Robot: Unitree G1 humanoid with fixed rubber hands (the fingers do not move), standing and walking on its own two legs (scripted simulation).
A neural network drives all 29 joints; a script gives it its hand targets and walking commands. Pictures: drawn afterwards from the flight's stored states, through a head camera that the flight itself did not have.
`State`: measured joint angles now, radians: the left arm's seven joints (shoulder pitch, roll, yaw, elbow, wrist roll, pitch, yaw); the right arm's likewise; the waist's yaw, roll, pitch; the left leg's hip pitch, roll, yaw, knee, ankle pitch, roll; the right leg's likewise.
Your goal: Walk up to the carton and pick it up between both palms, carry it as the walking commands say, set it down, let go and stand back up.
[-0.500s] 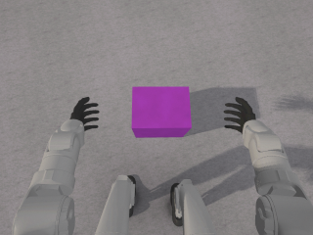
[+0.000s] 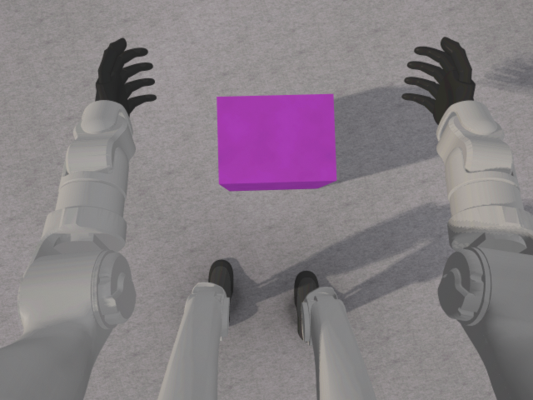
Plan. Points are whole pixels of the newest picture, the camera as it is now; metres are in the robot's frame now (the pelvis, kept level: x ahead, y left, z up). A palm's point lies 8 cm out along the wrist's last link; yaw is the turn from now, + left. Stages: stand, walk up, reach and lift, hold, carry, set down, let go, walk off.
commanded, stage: reach and lift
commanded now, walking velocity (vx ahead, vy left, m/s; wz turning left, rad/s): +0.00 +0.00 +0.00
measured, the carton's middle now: (274, 149) +0.53 -0.02 -0.54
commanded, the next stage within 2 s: none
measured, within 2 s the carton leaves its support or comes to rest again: neither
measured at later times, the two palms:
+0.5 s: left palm (141, 104) +0.52 +0.21 -0.19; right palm (417, 105) +0.53 -0.22 -0.18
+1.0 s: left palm (172, 129) +0.53 +0.20 -0.34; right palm (378, 131) +0.53 -0.22 -0.34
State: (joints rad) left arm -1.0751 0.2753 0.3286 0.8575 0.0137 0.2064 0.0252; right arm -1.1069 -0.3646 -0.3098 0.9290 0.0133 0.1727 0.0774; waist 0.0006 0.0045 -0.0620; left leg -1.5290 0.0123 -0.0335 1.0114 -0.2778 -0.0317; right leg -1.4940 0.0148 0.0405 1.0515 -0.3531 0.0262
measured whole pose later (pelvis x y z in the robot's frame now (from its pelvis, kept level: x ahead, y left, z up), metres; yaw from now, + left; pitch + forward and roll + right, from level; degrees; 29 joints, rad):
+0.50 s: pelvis -0.02 +0.00 -0.07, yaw +0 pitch +51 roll +0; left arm -1.30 0.32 0.41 0.94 0.07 0.22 0.00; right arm -1.31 -0.37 -0.39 0.96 -0.06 0.21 0.06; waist 0.00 0.00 -0.05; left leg -1.85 0.00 -0.05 1.33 -0.36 -0.04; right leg -1.82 0.03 0.04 1.37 -0.44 0.03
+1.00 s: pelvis -0.04 +0.00 -0.21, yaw +0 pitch +49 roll +1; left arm -1.43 0.39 0.26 1.01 -0.11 0.19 0.07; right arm -1.44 -0.44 -0.20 1.01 0.12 0.19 -0.02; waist 0.00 0.01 0.09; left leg -2.22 -0.02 -0.06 1.86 -0.50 -0.06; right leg -2.18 0.04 0.05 1.91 -0.59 0.04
